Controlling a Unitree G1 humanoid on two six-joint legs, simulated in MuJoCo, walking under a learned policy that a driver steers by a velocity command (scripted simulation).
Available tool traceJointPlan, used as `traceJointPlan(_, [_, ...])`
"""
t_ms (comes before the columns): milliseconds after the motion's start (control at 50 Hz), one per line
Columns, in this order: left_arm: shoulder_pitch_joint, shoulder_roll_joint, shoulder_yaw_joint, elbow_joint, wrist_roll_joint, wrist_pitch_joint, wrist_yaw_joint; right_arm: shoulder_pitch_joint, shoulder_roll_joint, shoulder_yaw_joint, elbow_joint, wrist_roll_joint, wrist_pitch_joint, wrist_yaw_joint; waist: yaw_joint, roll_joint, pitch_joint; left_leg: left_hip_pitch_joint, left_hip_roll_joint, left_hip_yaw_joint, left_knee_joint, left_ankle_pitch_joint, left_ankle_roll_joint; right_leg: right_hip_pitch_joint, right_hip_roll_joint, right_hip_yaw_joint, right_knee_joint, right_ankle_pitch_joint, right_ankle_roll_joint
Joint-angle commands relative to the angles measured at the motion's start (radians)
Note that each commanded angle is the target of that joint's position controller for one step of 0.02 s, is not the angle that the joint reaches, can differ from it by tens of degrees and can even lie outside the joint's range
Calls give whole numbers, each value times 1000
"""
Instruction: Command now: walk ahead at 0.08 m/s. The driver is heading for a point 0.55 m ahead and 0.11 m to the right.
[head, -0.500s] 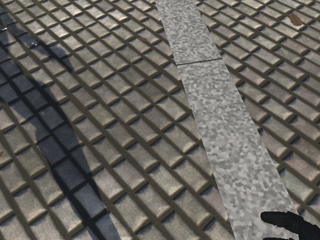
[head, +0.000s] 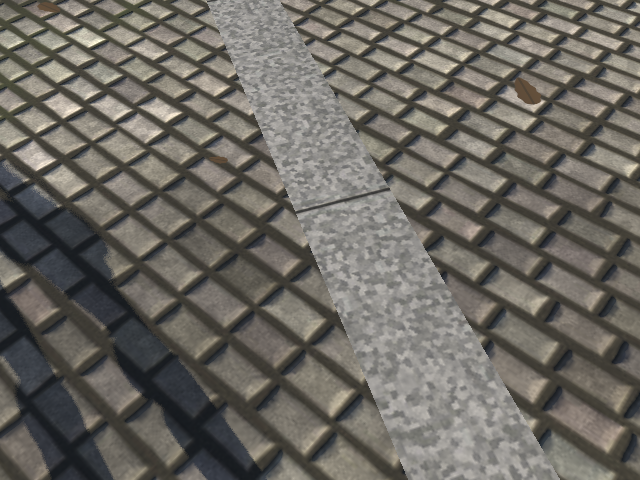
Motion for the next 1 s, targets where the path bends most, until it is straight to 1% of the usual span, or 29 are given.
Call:
traceJointPlan(20, [105,120,23,4,3,10,5,191,-23,3,10,-9,2,-13,-22,-180,-188,-199,68,-44,110,-66,-14,427,-218,221,-17,512,-211])
traceJointPlan(40, [87,86,17,6,-2,15,-2,132,-60,-4,-1,0,21,-20,-13,-145,-157,-175,72,-50,89,-70,-22,352,-194,240,-57,325,-202])
traceJointPlan(60, [34,93,16,-4,-3,21,-6,94,-75,-7,-9,4,41,-27,-21,-122,-131,-147,79,-53,53,-30,-20,285,-162,223,-79,165,-168])
traceJointPlan(80, [-20,98,15,-23,-5,22,-8,82,-89,-10,-3,1,57,-30,-26,-93,-84,-134,81,-54,21,-11,-17,226,-121,176,-82,80,-136])
traceJointPlan(100, [-38,111,19,-25,-7,19,-9,78,-95,-10,1,-4,67,-31,-25,-81,-58,-117,83,-53,1,6,-14,191,-92,142,-76,58,-110])
traceJointPlan(120, [-32,117,22,-20,-10,16,-10,82,-96,-11,8,-4,70,-32,-20,-62,-54,-102,87,-55,-3,29,-10,189,-69,114,-61,97,-96])
traceJointPlan(140, [-17,115,23,-10,-13,12,-9,88,-95,-11,16,-2,67,-31,-14,-42,-65,-92,91,-58,-6,62,-7,211,-57,95,-35,171,-91])
traceJointPlan(180, [7,106,24,7,-18,8,-6,89,-97,-11,27,1,58,-28,0,-6,-96,-86,99,-64,-5,151,-9,271,-42,67,17,323,-98])
traceJointPlan(200, [13,105,24,13,-18,9,-4,84,-95,-11,29,2,55,-27,6,5,-106,-83,101,-63,0,184,-12,291,-40,62,33,366,-105])
traceJointPlan(240, [10,102,26,21,-17,15,-3,79,-86,-9,34,3,55,-26,9,18,-108,-80,101,-60,8,205,-15,302,-37,55,45,382,-114])
traceJointPlan(360, [-16,91,27,36,-17,39,-1,97,-73,-5,52,1,65,-31,8,26,-45,-101,102,-57,-2,143,-11,266,-19,37,32,245,-102])
traceJointPlan(480, [-25,88,27,54,-15,52,6,117,-65,0,59,-1,58,-34,14,24,0,-140,108,-62,-28,63,-8,265,-5,27,14,137,-81])
traceJointPlan(580, [-26,86,26,71,-14,59,10,138,-53,3,61,-2,51,-36,19,25,28,-165,110,-66,-53,5,-6,268,2,26,-2,73,-70])
traceJointPlan(760, [-13,80,20,102,-14,60,14,181,-30,4,61,-3,42,-36,23,28,49,-176,107,-66,-78,-33,-4,266,5,28,-21,21,-60])
traceJointPlan(1000, [14,75,12,134,-16,59,18,230,-12,2,53,-1,37,-35,25,29,51,-167,103,-62,-81,-2,-2,260,6,30,-22,32,-59])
